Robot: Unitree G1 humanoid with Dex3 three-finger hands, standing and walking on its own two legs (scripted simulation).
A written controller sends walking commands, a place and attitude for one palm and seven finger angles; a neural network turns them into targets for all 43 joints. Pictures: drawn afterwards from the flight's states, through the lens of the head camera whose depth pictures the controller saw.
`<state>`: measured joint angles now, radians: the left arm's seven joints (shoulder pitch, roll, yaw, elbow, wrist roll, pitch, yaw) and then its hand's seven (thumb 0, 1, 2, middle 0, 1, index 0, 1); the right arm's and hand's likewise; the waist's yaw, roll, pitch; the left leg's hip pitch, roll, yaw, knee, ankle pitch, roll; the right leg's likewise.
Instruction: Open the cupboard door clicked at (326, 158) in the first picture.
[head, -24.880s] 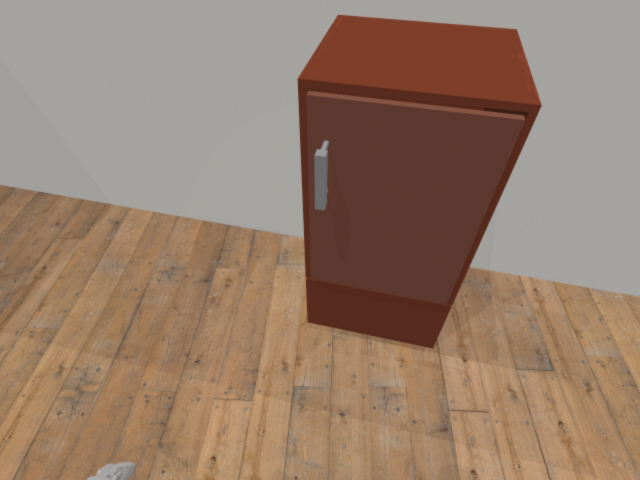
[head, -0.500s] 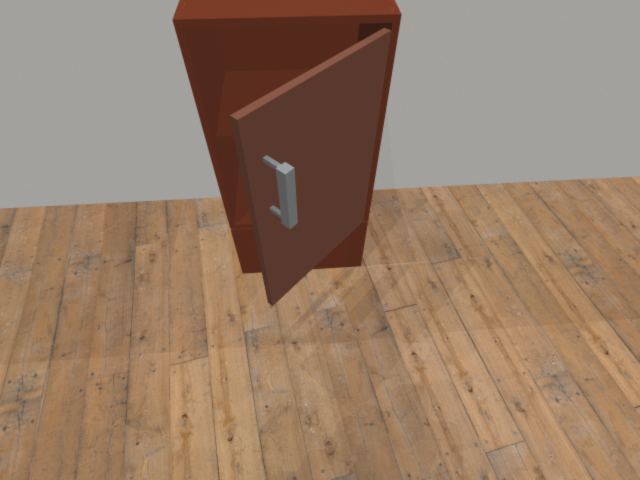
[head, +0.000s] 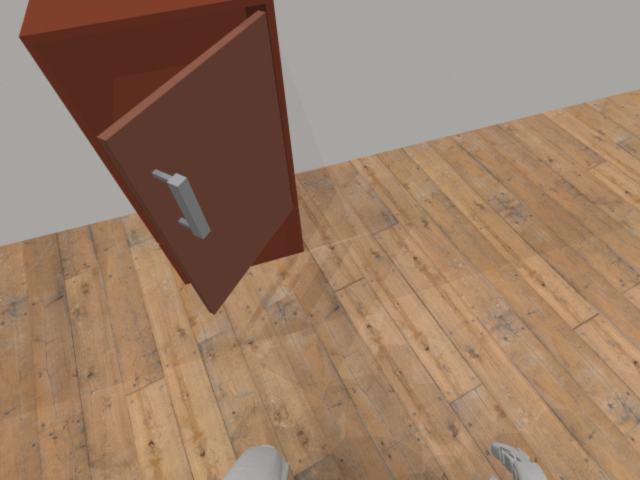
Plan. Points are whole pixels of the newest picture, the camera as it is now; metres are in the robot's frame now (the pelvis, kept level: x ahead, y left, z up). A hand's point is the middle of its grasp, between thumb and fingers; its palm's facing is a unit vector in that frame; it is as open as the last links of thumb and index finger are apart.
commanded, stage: walk to a spot facing it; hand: left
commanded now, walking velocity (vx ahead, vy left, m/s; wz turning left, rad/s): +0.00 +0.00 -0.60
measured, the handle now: (181, 204) +0.53 +0.31 -0.06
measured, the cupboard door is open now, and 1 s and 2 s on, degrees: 44 44 44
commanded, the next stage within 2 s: none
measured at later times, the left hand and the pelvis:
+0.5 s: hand (193, 443) +0.17 +0.22 -0.17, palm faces -0.29 -0.92 -0.26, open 7.4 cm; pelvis +0.01 +0.03 -0.01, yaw -19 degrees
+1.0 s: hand (268, 405) +0.23 +0.12 -0.18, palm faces -0.57 -0.81 -0.17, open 7.4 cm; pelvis +0.05 +0.00 -0.01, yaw -36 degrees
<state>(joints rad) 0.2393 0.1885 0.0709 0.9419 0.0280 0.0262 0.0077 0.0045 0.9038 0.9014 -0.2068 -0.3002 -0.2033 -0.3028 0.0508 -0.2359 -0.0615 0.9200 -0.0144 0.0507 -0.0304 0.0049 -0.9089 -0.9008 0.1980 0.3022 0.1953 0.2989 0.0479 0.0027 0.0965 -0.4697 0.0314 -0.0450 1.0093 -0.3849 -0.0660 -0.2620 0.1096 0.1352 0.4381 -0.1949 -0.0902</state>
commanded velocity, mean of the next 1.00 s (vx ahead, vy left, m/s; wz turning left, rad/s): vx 0.08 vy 0.00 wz -0.60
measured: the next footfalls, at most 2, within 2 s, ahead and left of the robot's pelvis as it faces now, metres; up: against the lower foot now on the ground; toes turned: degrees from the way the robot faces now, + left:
left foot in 0.22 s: +0.06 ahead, +0.16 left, +0.00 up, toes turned -10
right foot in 0.56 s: +0.02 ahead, -0.12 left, +0.00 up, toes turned -25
